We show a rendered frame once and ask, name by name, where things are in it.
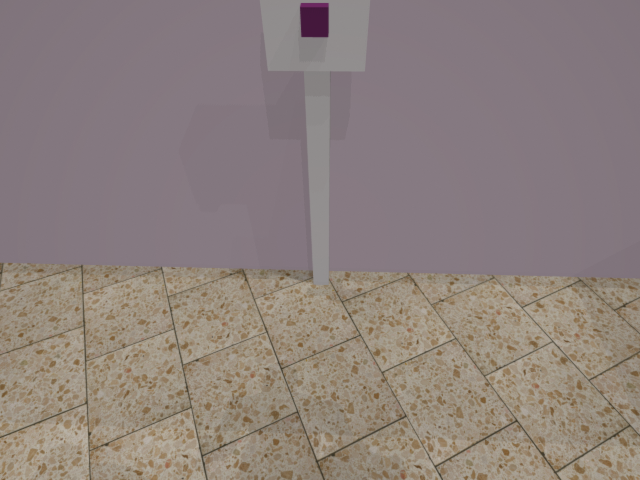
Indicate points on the panel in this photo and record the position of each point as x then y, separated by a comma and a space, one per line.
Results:
343, 50

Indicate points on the button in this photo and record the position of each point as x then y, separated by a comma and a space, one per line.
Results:
314, 19

